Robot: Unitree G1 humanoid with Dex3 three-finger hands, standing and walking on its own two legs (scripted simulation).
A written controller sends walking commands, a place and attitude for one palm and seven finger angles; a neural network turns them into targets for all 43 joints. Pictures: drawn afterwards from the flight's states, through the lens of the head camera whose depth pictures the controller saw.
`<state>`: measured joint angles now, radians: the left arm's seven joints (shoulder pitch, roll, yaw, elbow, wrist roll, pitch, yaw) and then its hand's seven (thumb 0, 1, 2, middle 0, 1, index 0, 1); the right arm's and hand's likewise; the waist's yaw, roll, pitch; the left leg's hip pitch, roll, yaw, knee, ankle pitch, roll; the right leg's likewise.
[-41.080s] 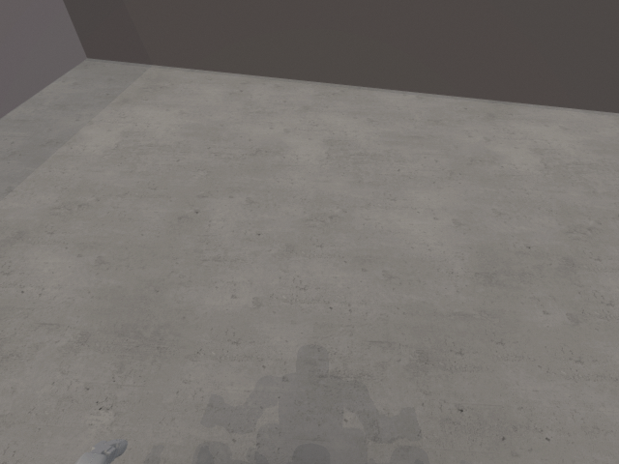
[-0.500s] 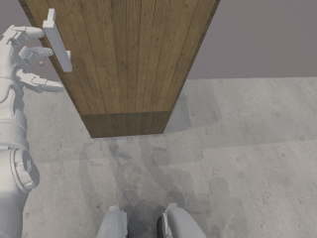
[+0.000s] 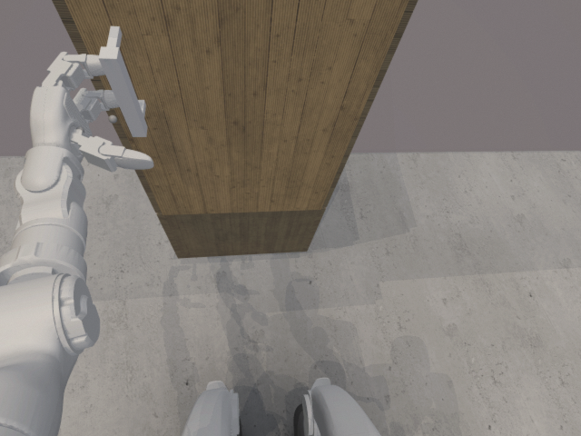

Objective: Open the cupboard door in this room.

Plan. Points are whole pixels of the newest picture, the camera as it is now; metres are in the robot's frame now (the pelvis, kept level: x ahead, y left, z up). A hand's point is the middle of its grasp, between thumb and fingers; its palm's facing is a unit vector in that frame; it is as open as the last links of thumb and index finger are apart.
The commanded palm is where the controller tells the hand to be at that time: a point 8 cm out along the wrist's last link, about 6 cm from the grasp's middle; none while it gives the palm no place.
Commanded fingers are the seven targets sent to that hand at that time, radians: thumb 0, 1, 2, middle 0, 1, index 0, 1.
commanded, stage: slide the fingers in behind the handle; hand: left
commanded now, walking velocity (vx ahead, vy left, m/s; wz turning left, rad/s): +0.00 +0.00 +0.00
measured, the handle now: (128, 86) +0.56 +0.19 +0.09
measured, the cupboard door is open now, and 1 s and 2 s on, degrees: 0 0 5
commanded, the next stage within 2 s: close the thumb around the handle in 0.80 s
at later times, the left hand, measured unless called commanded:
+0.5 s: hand (143, 120) +0.51 +0.16 +0.07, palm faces +0.01 -1.00 -0.03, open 13.9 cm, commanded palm +0.49 +0.20 +0.08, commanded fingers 0.00 -0.50 0.30 -0.30 -1.20 -0.30 -1.20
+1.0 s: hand (139, 119) +0.51 +0.17 +0.08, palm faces +0.04 -1.00 -0.01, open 13.8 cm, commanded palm +0.49 +0.21 +0.08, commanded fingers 0.00 -0.16 0.44 -0.32 -1.24 -0.32 -1.24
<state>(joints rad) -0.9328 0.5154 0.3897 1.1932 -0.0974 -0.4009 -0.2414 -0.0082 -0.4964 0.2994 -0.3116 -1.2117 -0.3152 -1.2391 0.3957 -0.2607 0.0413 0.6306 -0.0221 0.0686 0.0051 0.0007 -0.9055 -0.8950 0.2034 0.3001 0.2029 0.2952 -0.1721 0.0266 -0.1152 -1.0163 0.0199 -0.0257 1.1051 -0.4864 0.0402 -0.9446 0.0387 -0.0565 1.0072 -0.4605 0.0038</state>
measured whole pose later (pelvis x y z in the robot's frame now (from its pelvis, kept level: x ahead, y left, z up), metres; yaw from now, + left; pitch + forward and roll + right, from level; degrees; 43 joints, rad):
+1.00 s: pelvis -0.01 -0.01 +0.00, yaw +0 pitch +22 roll -3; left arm -0.92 0.49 0.38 1.19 -0.08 -0.43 -0.19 -0.01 -0.47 0.31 -0.30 -1.21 -0.30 -1.21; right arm 0.40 -0.27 0.03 0.62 -0.02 0.06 0.01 0.00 -0.91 -0.90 0.20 0.30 0.20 0.30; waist -0.18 0.03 -0.11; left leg -1.01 0.03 -0.02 1.10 -0.48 0.02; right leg -0.96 0.05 -0.05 1.03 -0.46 -0.01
